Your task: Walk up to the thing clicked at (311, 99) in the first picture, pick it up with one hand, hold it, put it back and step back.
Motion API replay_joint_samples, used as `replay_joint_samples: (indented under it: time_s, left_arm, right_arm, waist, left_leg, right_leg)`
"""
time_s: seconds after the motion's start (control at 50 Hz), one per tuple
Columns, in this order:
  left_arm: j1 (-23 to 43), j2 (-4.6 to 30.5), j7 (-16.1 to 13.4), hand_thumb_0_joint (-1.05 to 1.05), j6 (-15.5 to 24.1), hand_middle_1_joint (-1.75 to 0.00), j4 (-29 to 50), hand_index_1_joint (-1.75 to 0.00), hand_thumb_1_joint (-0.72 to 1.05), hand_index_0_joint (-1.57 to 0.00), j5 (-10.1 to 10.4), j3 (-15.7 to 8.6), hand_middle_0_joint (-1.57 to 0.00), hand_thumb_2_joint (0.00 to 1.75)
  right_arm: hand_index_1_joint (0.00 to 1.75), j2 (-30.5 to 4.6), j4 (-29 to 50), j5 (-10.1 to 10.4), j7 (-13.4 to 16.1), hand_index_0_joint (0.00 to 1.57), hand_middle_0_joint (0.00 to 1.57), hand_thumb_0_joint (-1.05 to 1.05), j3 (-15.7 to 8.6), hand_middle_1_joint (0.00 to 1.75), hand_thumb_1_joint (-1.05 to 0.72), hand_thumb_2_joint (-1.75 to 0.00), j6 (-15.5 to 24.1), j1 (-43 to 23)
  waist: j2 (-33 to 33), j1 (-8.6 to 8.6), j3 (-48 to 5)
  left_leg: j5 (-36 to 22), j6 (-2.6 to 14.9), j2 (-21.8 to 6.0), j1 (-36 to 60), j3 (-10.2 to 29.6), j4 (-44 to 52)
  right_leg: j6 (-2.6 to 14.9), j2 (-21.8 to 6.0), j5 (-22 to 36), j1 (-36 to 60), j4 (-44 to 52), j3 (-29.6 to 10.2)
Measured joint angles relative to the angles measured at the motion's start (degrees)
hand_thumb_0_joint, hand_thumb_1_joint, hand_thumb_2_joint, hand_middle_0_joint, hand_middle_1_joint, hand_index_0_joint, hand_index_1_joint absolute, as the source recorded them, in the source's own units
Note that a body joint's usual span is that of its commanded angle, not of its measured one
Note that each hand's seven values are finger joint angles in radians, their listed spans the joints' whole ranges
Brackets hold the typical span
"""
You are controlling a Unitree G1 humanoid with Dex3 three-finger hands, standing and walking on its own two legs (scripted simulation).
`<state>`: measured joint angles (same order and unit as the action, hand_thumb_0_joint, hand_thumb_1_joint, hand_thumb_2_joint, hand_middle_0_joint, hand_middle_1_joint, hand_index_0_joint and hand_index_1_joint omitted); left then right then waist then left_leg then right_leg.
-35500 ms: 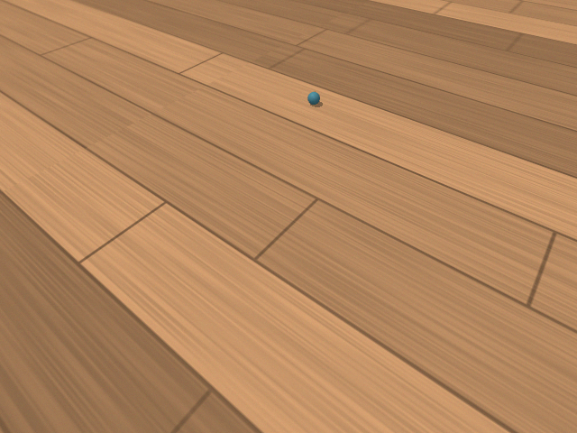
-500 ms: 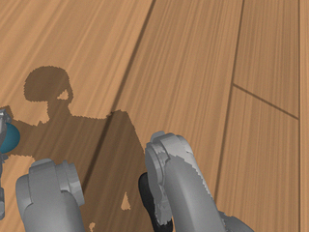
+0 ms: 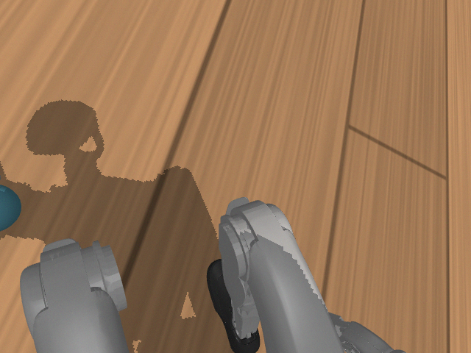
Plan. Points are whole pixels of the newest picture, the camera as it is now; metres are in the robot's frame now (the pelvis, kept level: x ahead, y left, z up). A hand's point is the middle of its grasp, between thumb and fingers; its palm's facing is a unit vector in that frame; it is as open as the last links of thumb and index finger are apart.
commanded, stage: open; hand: left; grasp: from above
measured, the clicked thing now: out of the picture +0.39 +0.30 -0.25
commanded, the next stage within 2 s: withdraw in 0.56 s
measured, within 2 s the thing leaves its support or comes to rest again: rests again in 1.40 s
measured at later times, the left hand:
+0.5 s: hand out of the picture +0.37 +0.31 -0.24, palm faces -0.44 -0.16 -0.89, open 13.8 cm
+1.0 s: hand out of the picture +0.40 +0.32 -0.18, palm faces -0.28 -0.12 -0.95, open 13.9 cm
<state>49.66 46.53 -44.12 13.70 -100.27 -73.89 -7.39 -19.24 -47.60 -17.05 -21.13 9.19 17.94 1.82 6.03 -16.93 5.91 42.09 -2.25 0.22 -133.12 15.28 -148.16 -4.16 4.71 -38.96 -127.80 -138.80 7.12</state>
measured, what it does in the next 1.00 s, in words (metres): stands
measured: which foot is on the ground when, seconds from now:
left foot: down 0.00-1.00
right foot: down 0.00-1.00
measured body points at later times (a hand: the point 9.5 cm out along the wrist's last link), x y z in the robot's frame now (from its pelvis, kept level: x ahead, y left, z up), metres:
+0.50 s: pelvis +0.00 +0.00 +0.00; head +0.24 +0.13 +0.36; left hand +0.39 +0.32 -0.19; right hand +0.08 -0.26 -0.07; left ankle +0.06 +0.13 -0.26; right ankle +0.11 -0.13 -0.26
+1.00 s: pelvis +0.00 +0.00 +0.01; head +0.22 +0.11 +0.39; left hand +0.41 +0.33 -0.13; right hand +0.09 -0.26 -0.07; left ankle +0.06 +0.13 -0.26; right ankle +0.11 -0.13 -0.26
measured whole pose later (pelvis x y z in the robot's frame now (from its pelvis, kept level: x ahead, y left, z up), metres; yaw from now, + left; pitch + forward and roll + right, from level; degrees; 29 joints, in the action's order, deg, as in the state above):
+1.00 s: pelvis +0.00 +0.00 +0.01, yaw +1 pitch +30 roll -12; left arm 43.3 39.9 -37.5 8.9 -79.6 -69.2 -7.0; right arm -18.1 -47.9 -11.6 -21.8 4.2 15.3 6.4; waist 1.9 -13.1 -1.5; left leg 42.0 -2.3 0.3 -134.0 13.6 -145.3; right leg -3.0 3.6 -39.7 -128.8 -137.2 6.2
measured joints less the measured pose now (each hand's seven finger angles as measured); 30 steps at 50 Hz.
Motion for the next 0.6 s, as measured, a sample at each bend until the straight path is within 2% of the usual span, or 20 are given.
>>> replay_joint_samples:
  time_s: [0.06, 0.12, 0.22, 0.34, 0.38, 0.6]
  left_arm:
    - [0.2, 0.1, 0.2, -0.01, -0.1, -0.93, -0.2, -0.89, -0.26, -0.28, 0.3, 0.5, -0.29, 0.81]
    - [0.2, 0.5, 0.5, -0.01, -0.1, -0.96, -0.4, -0.94, -0.34, -0.21, 0.3, -0.2, -0.22, 0.86]
    - [0.3, 0.8, 0.9, 0.00, 0.2, -1.01, -0.1, -0.99, -0.43, -0.14, 0.6, 0.2, -0.14, 0.92]
    - [0.1, 1.1, 0.9, 0.00, 0.5, -1.04, 0.1, -1.02, -0.45, -0.11, 0.2, -0.5, -0.10, 0.94]
    - [0.2, 0.8, 0.9, 0.00, 0.3, -1.04, 0.1, -1.02, -0.46, -0.10, 0.6, 0.5, -0.09, 0.94]
    - [0.2, 0.9, 0.8, 0.00, 0.3, -1.06, 0.0, -1.04, -0.44, -0.10, 0.3, 0.0, -0.08, 0.93]
  right_arm:
    - [0.30, 0.1, 0.0, 0.0, 0.0, 0.20, 0.20, 0.00, -0.1, 0.30, -0.90, -0.90, 0.3, 0.0]
    - [0.30, 0.1, 0.0, 0.2, -0.1, 0.20, 0.20, 0.00, -0.1, 0.30, -0.90, -0.90, 0.6, 0.1]
    - [0.30, 0.0, -0.1, 0.3, -0.2, 0.20, 0.20, 0.00, 0.0, 0.30, -0.90, -0.90, 0.9, 0.2]
    - [0.30, 0.0, 0.0, 0.1, -0.3, 0.20, 0.20, 0.00, 0.0, 0.30, -0.90, -0.90, 0.8, 0.3]
    - [0.30, 0.0, -0.1, 0.2, -0.3, 0.20, 0.20, 0.00, 0.1, 0.30, -0.90, -0.90, 0.7, 0.4]
    - [0.30, -0.1, 0.4, 0.2, -0.3, 0.20, 0.20, 0.00, 0.3, 0.30, -0.89, -0.89, 0.8, 0.6]
  waist:
    - [0.0, 0.03, 0.0]
    - [0.1, -0.08, 0.1]
    - [0.1, -0.08, 0.2]
    - [0.1, -0.11, 0.5]
    - [0.0, 0.03, 0.5]
    - [0.1, -0.23, 0.5]
  left_leg:
    - [-0.1, 0.10, 0.0, 0.0, 0.0, 0.1]
    - [0.0, 0.11, 0.0, 0.1, 0.0, 0.0]
    - [0.0, 0.14, 0.1, 0.1, 0.2, -0.1]
    - [-0.1, 0.16, 0.2, 0.1, 0.2, -0.2]
    - [-0.1, 0.21, 0.2, 0.0, 0.2, -0.1]
    - [-0.2, 0.29, 0.1, 0.0, 0.1, 0.0]
  right_leg:
    - [0.13, 0.0, 0.0, 0.1, 0.1, 0.0]
    - [0.18, 0.0, 0.0, 0.3, 0.1, 0.1]
    - [0.17, -0.1, -0.1, 0.4, 0.1, 0.2]
    - [0.04, -0.1, -0.1, 0.5, 0.1, 0.2]
    - [-0.03, -0.1, 0.0, 0.4, 0.1, 0.2]
    - [0.07, -0.1, 0.2, 0.4, 0.3, 0.2]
